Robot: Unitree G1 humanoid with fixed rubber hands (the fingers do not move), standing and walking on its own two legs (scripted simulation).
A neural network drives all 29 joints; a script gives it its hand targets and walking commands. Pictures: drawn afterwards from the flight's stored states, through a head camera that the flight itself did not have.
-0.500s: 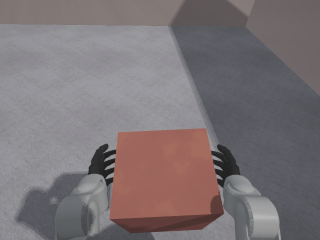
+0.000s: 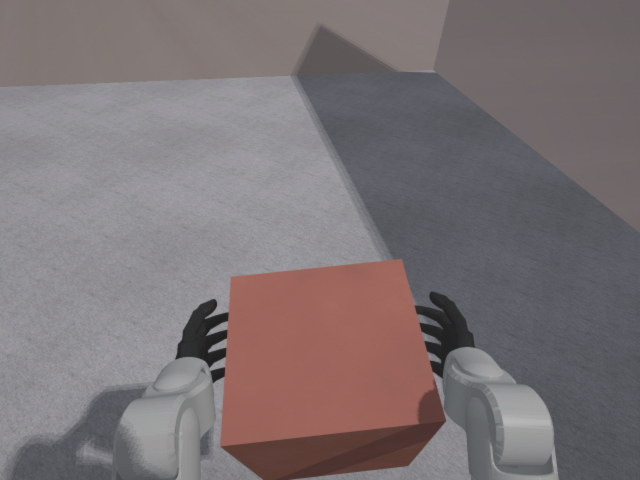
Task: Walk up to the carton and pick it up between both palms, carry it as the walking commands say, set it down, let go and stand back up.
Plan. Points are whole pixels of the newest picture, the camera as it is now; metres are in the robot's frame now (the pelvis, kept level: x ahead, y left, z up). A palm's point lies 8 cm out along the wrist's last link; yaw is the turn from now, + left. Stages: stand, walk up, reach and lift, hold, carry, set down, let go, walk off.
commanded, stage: carry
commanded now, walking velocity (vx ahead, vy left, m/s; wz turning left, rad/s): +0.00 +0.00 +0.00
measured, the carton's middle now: (328, 380) +0.25 +0.00 +0.02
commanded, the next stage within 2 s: none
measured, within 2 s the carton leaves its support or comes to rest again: neither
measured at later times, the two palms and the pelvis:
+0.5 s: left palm (172, 413) +0.19 +0.16 +0.08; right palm (451, 405) +0.19 -0.12 +0.08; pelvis -0.05 +0.01 -0.01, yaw +3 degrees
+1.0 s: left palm (160, 421) +0.19 +0.18 +0.06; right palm (430, 411) +0.20 -0.11 +0.06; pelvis -0.07 +0.03 +0.00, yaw +2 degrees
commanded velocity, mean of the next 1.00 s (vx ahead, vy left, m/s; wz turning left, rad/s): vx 0.00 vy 0.00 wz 0.00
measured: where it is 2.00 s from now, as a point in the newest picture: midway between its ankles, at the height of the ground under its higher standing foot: outside the picture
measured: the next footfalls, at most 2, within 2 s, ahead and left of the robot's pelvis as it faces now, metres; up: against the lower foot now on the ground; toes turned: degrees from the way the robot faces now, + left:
right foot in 0.46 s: +0.00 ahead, -0.07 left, +0.00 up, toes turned -2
left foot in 0.68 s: -0.02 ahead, +0.14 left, +0.00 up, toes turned +6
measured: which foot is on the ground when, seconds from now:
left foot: down 0.00-0.48, up 0.50-0.66, down 0.68-1.00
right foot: down 0.00-0.32, up 0.34-0.44, down 0.46-1.00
